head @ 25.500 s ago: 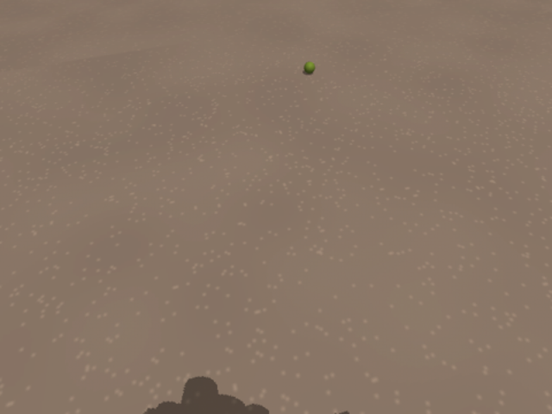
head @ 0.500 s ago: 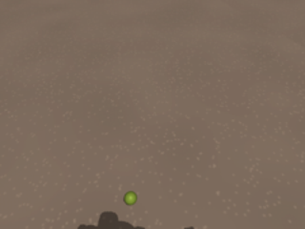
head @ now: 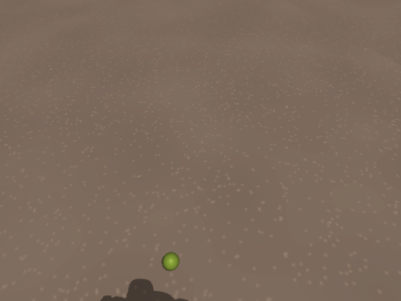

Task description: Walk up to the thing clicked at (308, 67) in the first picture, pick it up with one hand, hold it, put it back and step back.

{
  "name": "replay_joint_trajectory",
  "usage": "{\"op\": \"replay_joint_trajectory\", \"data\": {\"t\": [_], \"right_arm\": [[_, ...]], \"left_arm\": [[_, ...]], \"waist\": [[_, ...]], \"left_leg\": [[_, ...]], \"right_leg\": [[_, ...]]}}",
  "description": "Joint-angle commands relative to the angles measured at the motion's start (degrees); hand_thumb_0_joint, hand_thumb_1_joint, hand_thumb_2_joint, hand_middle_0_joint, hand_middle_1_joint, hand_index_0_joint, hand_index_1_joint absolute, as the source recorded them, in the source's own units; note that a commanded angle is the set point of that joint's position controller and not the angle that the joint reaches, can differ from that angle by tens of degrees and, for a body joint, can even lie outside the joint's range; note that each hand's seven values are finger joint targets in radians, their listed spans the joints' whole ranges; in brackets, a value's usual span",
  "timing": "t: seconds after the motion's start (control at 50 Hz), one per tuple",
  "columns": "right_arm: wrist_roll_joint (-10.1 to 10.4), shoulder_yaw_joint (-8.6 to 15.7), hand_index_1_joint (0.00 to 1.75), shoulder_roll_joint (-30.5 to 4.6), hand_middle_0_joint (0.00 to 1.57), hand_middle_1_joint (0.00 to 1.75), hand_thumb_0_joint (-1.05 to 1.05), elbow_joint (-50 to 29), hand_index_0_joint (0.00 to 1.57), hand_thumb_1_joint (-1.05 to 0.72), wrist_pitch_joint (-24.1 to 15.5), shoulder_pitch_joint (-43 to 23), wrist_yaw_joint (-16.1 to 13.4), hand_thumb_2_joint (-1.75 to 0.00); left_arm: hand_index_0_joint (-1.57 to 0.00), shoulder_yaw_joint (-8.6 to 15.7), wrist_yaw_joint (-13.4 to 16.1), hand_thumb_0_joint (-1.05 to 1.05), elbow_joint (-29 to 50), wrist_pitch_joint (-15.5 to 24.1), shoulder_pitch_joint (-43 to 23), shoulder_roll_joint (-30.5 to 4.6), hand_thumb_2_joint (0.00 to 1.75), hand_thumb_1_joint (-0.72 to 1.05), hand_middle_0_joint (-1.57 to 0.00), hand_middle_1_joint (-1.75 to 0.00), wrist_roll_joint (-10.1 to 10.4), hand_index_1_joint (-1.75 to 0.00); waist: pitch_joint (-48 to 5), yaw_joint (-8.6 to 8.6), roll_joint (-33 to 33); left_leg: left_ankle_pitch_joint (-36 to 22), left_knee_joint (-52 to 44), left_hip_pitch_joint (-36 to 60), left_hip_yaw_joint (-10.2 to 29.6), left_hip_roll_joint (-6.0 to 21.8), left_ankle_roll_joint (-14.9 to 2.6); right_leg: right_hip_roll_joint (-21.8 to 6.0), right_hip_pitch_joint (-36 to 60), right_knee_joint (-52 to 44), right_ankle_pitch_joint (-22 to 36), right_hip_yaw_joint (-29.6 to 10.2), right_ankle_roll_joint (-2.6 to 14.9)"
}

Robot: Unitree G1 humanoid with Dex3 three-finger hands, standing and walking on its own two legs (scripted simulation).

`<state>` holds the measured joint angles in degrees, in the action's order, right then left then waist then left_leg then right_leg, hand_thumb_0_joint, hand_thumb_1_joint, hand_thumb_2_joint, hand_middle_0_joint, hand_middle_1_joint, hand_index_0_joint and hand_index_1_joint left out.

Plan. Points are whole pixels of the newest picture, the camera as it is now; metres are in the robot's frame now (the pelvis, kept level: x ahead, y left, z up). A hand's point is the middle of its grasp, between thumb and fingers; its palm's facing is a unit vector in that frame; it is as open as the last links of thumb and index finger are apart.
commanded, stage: stand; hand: left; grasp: from above
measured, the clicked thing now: (170, 261) +0.40 +0.19 -0.74
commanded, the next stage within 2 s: rise first in 0.84 s
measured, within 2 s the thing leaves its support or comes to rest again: neither
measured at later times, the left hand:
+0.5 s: hand out of the picture +0.07 +0.26 -0.16, palm faces -0.02 -0.94 -0.34, open 7.4 cm
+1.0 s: hand out of the picture +0.09 +0.26 -0.15, palm faces +0.01 -0.94 -0.34, open 7.5 cm
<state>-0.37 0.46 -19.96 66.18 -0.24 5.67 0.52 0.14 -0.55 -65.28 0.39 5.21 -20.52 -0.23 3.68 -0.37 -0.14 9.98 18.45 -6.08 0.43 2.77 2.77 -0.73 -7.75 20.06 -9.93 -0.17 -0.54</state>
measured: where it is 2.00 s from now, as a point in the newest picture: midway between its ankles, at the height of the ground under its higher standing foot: outside the picture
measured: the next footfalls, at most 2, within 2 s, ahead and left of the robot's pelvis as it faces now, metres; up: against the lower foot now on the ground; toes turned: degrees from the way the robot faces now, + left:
none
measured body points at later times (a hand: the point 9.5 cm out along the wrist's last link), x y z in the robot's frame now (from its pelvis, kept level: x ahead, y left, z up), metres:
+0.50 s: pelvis +0.00 +0.00 +0.00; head +0.01 +0.00 +0.45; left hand +0.07 +0.31 -0.13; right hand +0.08 -0.30 -0.13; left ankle +0.00 +0.15 -0.75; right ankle +0.01 -0.12 -0.75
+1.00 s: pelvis +0.00 +0.00 +0.00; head +0.02 +0.00 +0.45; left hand +0.09 +0.31 -0.13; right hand +0.08 -0.30 -0.13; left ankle +0.00 +0.15 -0.75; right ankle +0.01 -0.12 -0.75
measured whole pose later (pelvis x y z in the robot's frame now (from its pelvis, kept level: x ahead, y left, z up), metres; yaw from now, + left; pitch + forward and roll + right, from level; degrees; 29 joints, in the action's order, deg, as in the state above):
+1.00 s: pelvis +0.00 +0.00 +0.00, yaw +1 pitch -1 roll +0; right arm 1.2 0.1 -20.0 59.9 -0.5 8.3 -0.5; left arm 0.8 0.2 -61.6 0.7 6.1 -19.9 0.4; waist 2.8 -0.5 0.0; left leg 11.2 21.0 -8.9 1.2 2.2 2.2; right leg -1.3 -9.7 21.7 -11.0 0.5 -0.9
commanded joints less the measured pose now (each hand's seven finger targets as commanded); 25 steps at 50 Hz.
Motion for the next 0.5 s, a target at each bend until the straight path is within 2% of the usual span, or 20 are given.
{"op": "replay_joint_trajectory", "data": {"t": [0.0, 0.1, 0.16, 0.34, 0.48], "right_arm": [[-0.16, 1.79, 0.30, -12.24, 0.20, 0.30, 0.00, -3.44, 0.20, -0.90, -1.47, -2.20, -0.78, -0.90], [-0.05, 1.76, 0.30, -12.46, 0.20, 0.30, 0.00, -3.48, 0.20, -0.90, -1.39, -2.58, -0.80, -0.90], [-0.14, 1.81, 0.30, -12.51, 0.20, 0.30, 0.00, -3.70, 0.20, -0.90, -1.44, -2.12, -0.82, -0.90], [-0.17, 1.86, 0.30, -12.22, 0.20, 0.30, 0.00, -3.97, 0.20, -0.90, -1.19, -2.13, -0.55, -0.90], [-0.15, 1.73, 0.30, -12.35, 0.20, 0.30, 0.00, -4.11, 0.20, -0.90, -1.46, -2.17, -0.64, -0.90]], "left_arm": [[-0.20, 2.25, 0.68, 0.00, 3.56, 1.34, -2.19, -12.22, 0.90, 0.90, -0.20, -0.30, -0.03, -0.30], [-0.20, 2.11, 0.67, 0.00, 3.38, 1.20, -1.87, -11.92, 0.90, 0.90, -0.20, -0.30, 0.01, -0.30], [-0.20, 2.20, 0.65, 0.00, 3.52, 1.25, -1.89, -12.07, 0.90, 0.90, -0.20, -0.30, -0.12, -0.30], [-0.20, 2.14, 0.77, 0.00, 3.81, 1.44, -1.72, -12.49, 0.90, 0.90, -0.20, -0.30, -0.28, -0.30], [-0.20, 2.18, 0.68, 0.00, 3.97, 1.43, -1.04, -12.45, 0.90, 0.90, -0.20, -0.30, -0.12, -0.30]], "waist": [[-5.95, 0.30, 0.30], [-3.99, 0.52, 0.63], [-4.85, 0.35, 0.70], [-3.86, 0.20, -0.31], [-5.78, 0.44, 1.16]], "left_leg": [[-7.33, -2.75, 0.67, 3.63, 5.08, -2.90], [-5.14, -3.34, -0.11, 3.97, 4.83, -2.75], [-5.38, -3.31, -0.01, 3.99, 4.92, -2.93], [-3.51, -3.03, -0.37, 4.00, 4.54, -3.07], [-6.69, -2.65, 0.60, 3.91, 4.85, -3.11]], "right_leg": [[-6.47, 1.74, -3.34, 7.40, -4.78, 1.62], [-6.07, 0.32, -3.85, 4.34, -4.43, 1.38], [-6.40, 1.11, -3.51, 5.19, -4.55, 1.55], [-6.38, -0.23, -4.95, 1.32, -4.71, 1.37], [-6.59, 1.32, -3.48, 6.61, -4.61, 1.70]]}}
